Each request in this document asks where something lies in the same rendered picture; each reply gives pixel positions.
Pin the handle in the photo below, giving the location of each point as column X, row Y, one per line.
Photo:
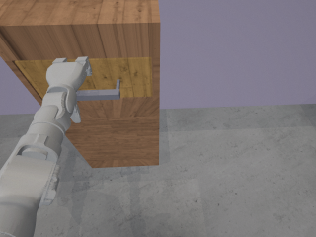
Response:
column 97, row 95

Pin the left robot hand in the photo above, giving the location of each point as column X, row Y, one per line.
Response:
column 72, row 74

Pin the drawer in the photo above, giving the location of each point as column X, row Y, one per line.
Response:
column 134, row 73

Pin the robot left upper arm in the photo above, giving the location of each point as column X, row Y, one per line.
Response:
column 29, row 183

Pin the cabinet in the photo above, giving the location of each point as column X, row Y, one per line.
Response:
column 112, row 133

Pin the left robot forearm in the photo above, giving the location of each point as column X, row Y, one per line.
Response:
column 45, row 135

